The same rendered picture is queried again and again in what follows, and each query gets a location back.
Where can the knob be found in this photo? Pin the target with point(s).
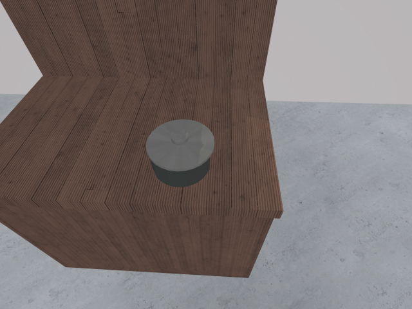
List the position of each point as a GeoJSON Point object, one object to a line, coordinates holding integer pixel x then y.
{"type": "Point", "coordinates": [179, 137]}

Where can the lid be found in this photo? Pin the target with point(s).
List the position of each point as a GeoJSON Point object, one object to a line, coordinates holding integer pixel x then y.
{"type": "Point", "coordinates": [163, 153]}

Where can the pot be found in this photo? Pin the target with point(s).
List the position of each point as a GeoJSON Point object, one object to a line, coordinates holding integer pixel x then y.
{"type": "Point", "coordinates": [181, 178]}

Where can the table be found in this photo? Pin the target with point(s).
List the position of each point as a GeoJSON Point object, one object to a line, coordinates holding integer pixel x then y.
{"type": "Point", "coordinates": [75, 178]}

